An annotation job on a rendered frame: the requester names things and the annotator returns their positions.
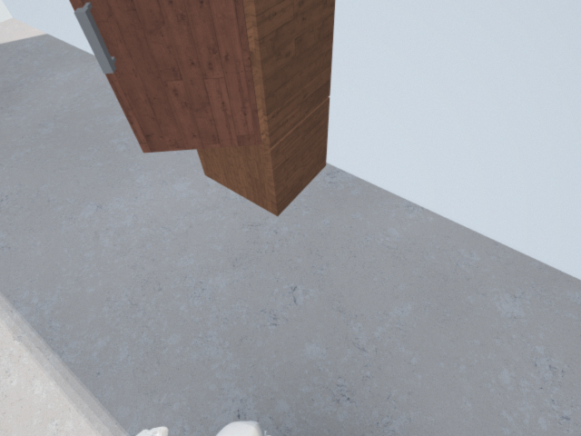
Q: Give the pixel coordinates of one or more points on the handle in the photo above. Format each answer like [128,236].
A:
[95,39]

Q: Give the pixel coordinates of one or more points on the cupboard door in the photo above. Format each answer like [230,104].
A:
[183,72]

